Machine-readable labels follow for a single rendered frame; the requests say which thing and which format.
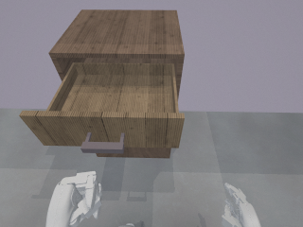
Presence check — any handle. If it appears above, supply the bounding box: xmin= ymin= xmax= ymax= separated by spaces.
xmin=80 ymin=132 xmax=125 ymax=154

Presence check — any cabinet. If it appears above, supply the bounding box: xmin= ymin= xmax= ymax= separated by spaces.
xmin=48 ymin=9 xmax=185 ymax=159

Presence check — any robot left hand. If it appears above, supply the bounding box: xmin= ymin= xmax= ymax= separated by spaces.
xmin=45 ymin=171 xmax=103 ymax=227

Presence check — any drawer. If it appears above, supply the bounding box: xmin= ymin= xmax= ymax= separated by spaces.
xmin=19 ymin=62 xmax=185 ymax=148

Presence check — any robot right hand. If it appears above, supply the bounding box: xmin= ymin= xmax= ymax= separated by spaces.
xmin=222 ymin=183 xmax=261 ymax=227

